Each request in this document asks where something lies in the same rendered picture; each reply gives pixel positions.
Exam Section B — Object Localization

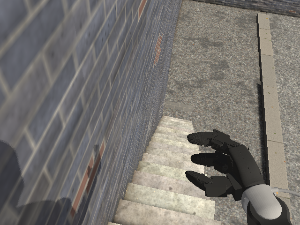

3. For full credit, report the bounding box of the robot right forearm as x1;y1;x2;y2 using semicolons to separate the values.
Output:
241;184;292;225

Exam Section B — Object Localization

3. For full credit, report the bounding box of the right robot hand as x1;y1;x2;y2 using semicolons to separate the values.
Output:
185;129;265;202

